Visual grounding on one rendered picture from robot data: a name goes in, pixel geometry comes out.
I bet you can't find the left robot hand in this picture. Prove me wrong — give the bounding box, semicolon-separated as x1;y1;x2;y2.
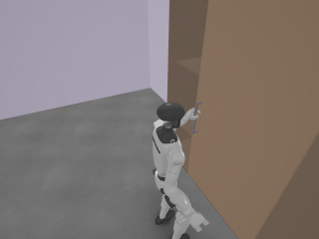
186;108;200;120

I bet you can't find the robot left upper arm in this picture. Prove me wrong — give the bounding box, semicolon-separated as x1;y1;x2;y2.
154;119;176;131

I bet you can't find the left robot forearm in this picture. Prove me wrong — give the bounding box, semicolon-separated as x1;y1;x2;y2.
180;115;189;126

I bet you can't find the robot right upper arm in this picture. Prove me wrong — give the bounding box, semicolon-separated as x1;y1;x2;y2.
163;145;185;196

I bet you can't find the right robot thigh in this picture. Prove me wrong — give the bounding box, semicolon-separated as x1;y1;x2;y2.
164;189;191;223

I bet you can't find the right robot forearm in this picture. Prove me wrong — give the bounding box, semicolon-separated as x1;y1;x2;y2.
167;187;195;219

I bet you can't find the wardrobe door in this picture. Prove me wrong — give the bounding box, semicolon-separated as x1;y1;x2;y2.
187;0;319;239
255;134;319;239

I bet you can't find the right robot hand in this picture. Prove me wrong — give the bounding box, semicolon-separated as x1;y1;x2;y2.
188;211;209;232

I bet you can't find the handle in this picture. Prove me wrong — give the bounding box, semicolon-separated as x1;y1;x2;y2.
191;102;202;134

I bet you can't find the left robot shin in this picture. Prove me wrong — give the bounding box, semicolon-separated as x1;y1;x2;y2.
159;195;170;219

